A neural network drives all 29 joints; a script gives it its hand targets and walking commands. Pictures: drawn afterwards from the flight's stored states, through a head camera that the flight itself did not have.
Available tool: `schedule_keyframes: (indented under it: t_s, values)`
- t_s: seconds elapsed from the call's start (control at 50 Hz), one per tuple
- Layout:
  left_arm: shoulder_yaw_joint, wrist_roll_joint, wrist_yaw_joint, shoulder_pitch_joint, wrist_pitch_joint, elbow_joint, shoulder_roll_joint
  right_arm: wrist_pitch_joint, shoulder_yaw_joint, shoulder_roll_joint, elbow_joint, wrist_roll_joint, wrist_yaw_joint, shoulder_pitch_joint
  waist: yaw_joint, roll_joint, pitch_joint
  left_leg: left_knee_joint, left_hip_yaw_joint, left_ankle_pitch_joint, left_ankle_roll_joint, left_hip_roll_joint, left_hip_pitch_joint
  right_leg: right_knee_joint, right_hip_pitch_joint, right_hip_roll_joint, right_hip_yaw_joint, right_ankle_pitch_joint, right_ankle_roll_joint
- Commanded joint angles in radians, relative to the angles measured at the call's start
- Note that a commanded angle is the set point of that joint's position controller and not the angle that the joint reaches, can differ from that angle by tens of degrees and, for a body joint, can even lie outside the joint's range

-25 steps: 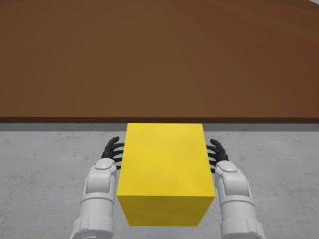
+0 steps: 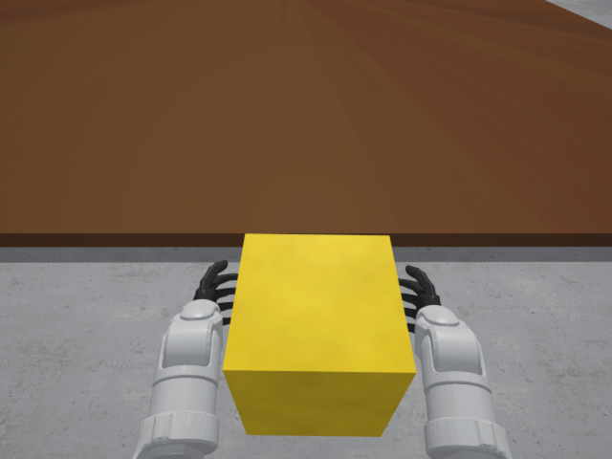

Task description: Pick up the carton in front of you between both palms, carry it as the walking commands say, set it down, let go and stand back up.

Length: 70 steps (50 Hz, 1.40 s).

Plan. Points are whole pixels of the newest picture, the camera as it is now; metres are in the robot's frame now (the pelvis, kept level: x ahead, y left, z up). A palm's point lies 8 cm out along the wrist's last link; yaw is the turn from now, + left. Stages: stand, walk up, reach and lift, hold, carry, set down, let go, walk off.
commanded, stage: hold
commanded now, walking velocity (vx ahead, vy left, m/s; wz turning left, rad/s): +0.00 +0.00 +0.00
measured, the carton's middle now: (315, 339) +0.29 +0.00 -0.03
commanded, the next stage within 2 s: carry in 1.06 s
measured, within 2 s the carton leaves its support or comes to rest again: neither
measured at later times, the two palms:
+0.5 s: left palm (207, 308) +0.29 +0.15 +0.05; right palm (427, 314) +0.29 -0.15 +0.05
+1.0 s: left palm (206, 310) +0.29 +0.15 +0.05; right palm (426, 315) +0.29 -0.15 +0.05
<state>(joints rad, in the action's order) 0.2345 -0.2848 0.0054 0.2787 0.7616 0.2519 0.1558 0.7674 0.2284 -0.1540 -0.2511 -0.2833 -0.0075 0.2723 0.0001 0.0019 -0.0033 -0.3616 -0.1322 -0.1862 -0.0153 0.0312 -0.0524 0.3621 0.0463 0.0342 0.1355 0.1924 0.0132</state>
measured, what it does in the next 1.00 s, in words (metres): stands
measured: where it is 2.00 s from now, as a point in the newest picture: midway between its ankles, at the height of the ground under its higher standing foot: (307, 441)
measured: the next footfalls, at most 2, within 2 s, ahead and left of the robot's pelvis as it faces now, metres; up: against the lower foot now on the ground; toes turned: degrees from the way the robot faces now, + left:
left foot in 1.68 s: +0.32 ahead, +0.11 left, +0.00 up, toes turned +10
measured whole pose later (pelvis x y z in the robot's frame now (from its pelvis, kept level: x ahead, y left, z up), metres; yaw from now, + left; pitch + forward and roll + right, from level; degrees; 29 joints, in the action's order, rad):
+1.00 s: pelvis +0.00 +0.00 +0.00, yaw +0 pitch -7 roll +0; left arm 0.23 -0.28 0.01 0.27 0.76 0.24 0.15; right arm 0.77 0.22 -0.15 -0.24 -0.28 -0.01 0.27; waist 0.00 0.00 -0.01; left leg -0.35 -0.13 -0.18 -0.01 0.03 -0.05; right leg 0.35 0.04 0.03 0.13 0.19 0.01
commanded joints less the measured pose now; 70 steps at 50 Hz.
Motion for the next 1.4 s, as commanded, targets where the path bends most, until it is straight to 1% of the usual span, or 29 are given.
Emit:
schedule_keyframes:
  t_s: [0.0,0.1,0.18,0.46,0.62,0.8,1.02,1.04,1.06,1.08,1.1,1.12,1.14,1.16,1.18,1.22,1.24,1.26,1.28,1.3,1.32,1.34,1.36,1.38]
  values:
    - [-0.546,0.268,0.249,0.516,-0.034,-0.017,0.945,-0.044,-0.547,-0.926,0.038,0.273,-0.251,0.549,0.001,-0.004,0.2,0.051,0.071,0.08,0.0,0.062,0.034,-0.058,-0.001,0.063,-0.074,-0.074,0.002]
    - [-0.537,0.262,0.25,0.534,-0.037,0.006,0.946,-0.047,-0.537,-0.928,0.015,0.266,-0.251,0.565,0.0,-0.002,0.2,0.051,0.074,0.052,0.001,0.061,0.028,-0.057,0.005,0.061,-0.075,-0.048,0.001]
    - [-0.53,0.258,0.251,0.536,-0.037,0.017,0.944,-0.046,-0.528,-0.929,0.004,0.26,-0.251,0.565,-0.001,-0.002,0.198,0.052,0.075,0.055,0.001,0.06,0.03,-0.059,0.004,0.06,-0.076,-0.05,0.002]
    - [-0.538,0.264,0.247,0.48,-0.032,-0.02,0.938,-0.041,-0.541,-0.926,0.041,0.271,-0.246,0.511,0.0,-0.002,0.221,0.053,0.071,0.157,-0.002,0.065,0.056,-0.058,-0.029,0.065,-0.072,-0.156,0.006]
    - [-0.548,0.27,0.244,0.452,-0.029,-0.045,0.931,-0.037,-0.549,-0.92,0.063,0.277,-0.242,0.48,0.0,-0.002,0.22,0.055,0.068,0.187,-0.002,0.067,0.064,-0.061,-0.038,0.066,-0.068,-0.186,0.007]
    - [-0.551,0.272,0.243,0.449,-0.028,-0.052,0.928,-0.036,-0.551,-0.917,0.07,0.277,-0.241,0.477,0.0,-0.003,0.214,0.055,0.066,0.175,-0.002,0.068,0.06,-0.062,-0.034,0.066,-0.067,-0.172,0.005]
    - [-0.544,0.269,0.246,0.475,-0.03,-0.032,0.934,-0.039,-0.542,-0.919,0.051,0.27,-0.246,0.502,0.0,-0.003,0.206,0.054,0.068,0.133,-0.002,0.066,0.05,-0.061,-0.02,0.064,-0.07,-0.128,0.002]
    - [-0.556,0.281,0.243,0.49,-0.029,-0.035,0.937,-0.037,-0.55,-0.924,0.053,0.279,-0.244,0.523,-0.004,0.009,0.181,-0.032,0.037,-0.032,0.022,-0.107,-0.095,0.011,0.114,-0.105,-0.032,0.041,-0.016]
    - [-0.554,0.282,0.239,0.487,-0.029,-0.046,0.936,-0.037,-0.553,-0.921,0.061,0.282,-0.24,0.515,0.001,0.009,0.207,-0.004,0.008,-0.24,0.021,-0.103,-0.124,-0.021,0.142,-0.109,0.003,0.244,-0.022]
    - [-0.577,0.293,0.233,0.489,-0.026,-0.074,0.938,-0.035,-0.573,-0.925,0.092,0.295,-0.235,0.522,0.0,0.013,0.19,0.005,0.008,-0.427,0.025,-0.088,-0.176,-0.039,0.192,-0.098,0.009,0.445,-0.03]
    - [-0.602,0.307,0.228,0.508,-0.022,-0.11,0.945,-0.031,-0.595,-0.931,0.124,0.307,-0.23,0.535,-0.002,0.018,0.176,-0.008,0.013,-0.512,0.026,-0.082,-0.215,-0.035,0.221,-0.095,0.011,0.532,-0.037]
    - [-0.623,0.32,0.22,0.514,-0.013,-0.139,0.951,-0.023,-0.618,-0.936,0.158,0.32,-0.223,0.548,0.001,0.019,0.181,-0.039,0.029,-0.467,0.026,-0.083,-0.231,-0.021,0.223,-0.103,0.008,0.494,-0.045]
    - [-0.646,0.335,0.211,0.504,-0.001,-0.17,0.95,-0.01,-0.642,-0.938,0.192,0.334,-0.215,0.551,0.005,0.024,0.22,-0.076,0.059,-0.378,0.027,-0.081,-0.225,-0.013,0.207,-0.118,0.006,0.426,-0.055]
    - [-0.675,0.351,0.201,0.494,0.014,-0.206,0.948,0.006,-0.669,-0.939,0.226,0.351,-0.205,0.54,0.006,0.042,0.265,-0.116,0.09,-0.305,0.026,-0.074,-0.222,-0.013,0.184,-0.135,0.012,0.38,-0.067]
    - [-0.705,0.366,0.19,0.483,0.033,-0.248,0.944,0.025,-0.697,-0.936,0.267,0.37,-0.195,0.531,0.006,0.064,0.303,-0.15,0.113,-0.279,0.024,-0.067,-0.227,-0.023,0.165,-0.157,0.034,0.391,-0.081]
    - [-0.754,0.395,0.167,0.467,0.081,-0.338,0.936,0.071,-0.743,-0.929,0.346,0.402,-0.177,0.523,0.003,0.103,0.299,-0.165,0.153,-0.307,0.019,-0.048,-0.258,-0.043,0.177,-0.191,0.068,0.479,-0.103]
    - [-0.772,0.406,0.153,0.456,0.107,-0.382,0.923,0.096,-0.76,-0.917,0.385,0.414,-0.167,0.515,0.001,0.1,0.278,-0.138,0.162,-0.311,0.02,-0.048,-0.251,-0.033,0.206,-0.191,0.053,0.491,-0.101]
    - [-0.782,0.413,0.14,0.439,0.134,-0.417,0.908,0.122,-0.771,-0.904,0.417,0.422,-0.154,0.499,0.0,0.066,0.26,-0.085,0.136,-0.323,0.028,-0.071,-0.216,0.013,0.257,-0.172,0.005,0.466,-0.087]
    - [-0.791,0.42,0.126,0.422,0.161,-0.449,0.895,0.149,-0.777,-0.887,0.442,0.427,-0.14,0.472,-0.004,-0.024,0.246,-0.011,0.029,-0.372,0.055,-0.147,-0.15,0.132,0.349,-0.13,-0.075,0.399,-0.059]
    - [-0.799,0.429,0.113,0.412,0.189,-0.48,0.885,0.175,-0.776,-0.871,0.456,0.428,-0.124,0.425,-0.013,-0.182,0.243,0.084,-0.143,-0.397,0.103,-0.255,-0.059,0.326,0.47,-0.067,-0.193,0.291,-0.019]
    - [-0.812,0.442,0.101,0.395,0.219,-0.52,0.861,0.2,-0.776,-0.855,0.475,0.43,-0.104,0.363,-0.021,-0.268,0.201,0.109,-0.272,-0.284,0.166,-0.334,0.031,0.348,0.614,-0.047,-0.243,0.293,-0.006]
    - [-0.826,0.459,0.089,0.395,0.244,-0.556,0.846,0.223,-0.765,-0.836,0.511,0.425,-0.084,0.332,-0.025,-0.256,0.183,0.086,-0.288,-0.117,0.201,-0.353,0.068,0.315,0.653,-0.055,-0.244,0.32,-0.011]
    - [-0.838,0.479,0.076,0.36,0.27,-0.579,0.836,0.249,-0.768,-0.825,0.559,0.428,-0.064,0.299,-0.026,-0.21,0.212,0.055,-0.23,0.02,0.202,-0.342,0.076,0.263,0.608,-0.052,-0.253,0.313,-0.014]
    - [-0.846,0.495,0.063,0.324,0.29,-0.608,0.834,0.273,-0.774,-0.816,0.612,0.435,-0.047,0.282,-0.02,-0.171,0.259,0.01,-0.134,0.088,0.18,-0.311,0.061,0.173,0.505,-0.038,-0.282,0.243,-0.015]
